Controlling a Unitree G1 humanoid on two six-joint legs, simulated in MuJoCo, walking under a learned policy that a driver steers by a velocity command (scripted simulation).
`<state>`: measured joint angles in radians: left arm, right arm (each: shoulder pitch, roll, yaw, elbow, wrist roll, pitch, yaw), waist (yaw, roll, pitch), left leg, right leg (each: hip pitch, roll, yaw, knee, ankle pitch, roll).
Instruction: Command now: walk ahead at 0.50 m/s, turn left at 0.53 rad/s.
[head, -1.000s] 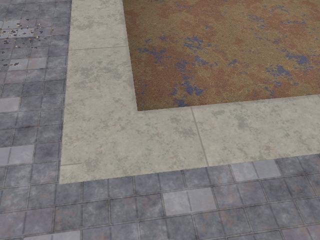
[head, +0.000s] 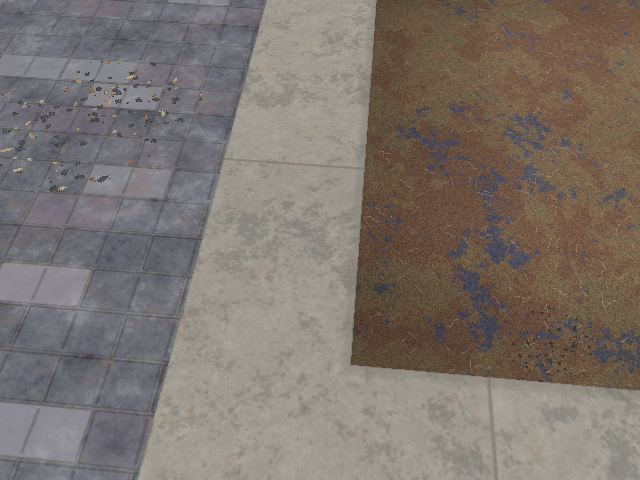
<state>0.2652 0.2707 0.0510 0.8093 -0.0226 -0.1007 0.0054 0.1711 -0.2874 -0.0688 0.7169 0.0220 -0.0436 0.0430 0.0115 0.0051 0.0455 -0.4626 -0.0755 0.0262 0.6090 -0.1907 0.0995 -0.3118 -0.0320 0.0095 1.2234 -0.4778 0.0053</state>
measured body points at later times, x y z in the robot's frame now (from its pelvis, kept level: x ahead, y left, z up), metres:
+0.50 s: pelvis +0.19 -0.03 +0.01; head +0.23 -0.03 +0.45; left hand +0.31 +0.26 -0.07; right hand +0.40 -0.27 -0.10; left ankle +0.11 +0.07 -0.62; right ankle +0.33 -0.10 -0.72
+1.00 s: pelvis +0.18 +0.01 +0.02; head +0.18 +0.07 +0.47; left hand +0.16 +0.35 -0.09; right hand +0.44 -0.15 -0.05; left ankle +0.14 +0.09 -0.72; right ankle +0.29 -0.11 -0.63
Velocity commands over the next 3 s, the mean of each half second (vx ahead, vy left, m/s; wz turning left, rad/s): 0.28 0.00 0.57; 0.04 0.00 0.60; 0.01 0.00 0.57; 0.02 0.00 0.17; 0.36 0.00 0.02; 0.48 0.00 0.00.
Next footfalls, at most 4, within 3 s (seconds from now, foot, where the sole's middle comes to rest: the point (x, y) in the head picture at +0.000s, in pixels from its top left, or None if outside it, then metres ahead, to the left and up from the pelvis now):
0.34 right None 0.36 -0.09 -0.76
0.78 left None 0.17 0.11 -0.76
1.28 right None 0.31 -0.06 -0.76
1.66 left None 0.09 0.11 -0.76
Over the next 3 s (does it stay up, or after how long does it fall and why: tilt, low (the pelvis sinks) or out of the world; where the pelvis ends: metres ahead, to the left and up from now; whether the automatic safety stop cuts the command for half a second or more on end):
stays up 0.44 0.39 0.02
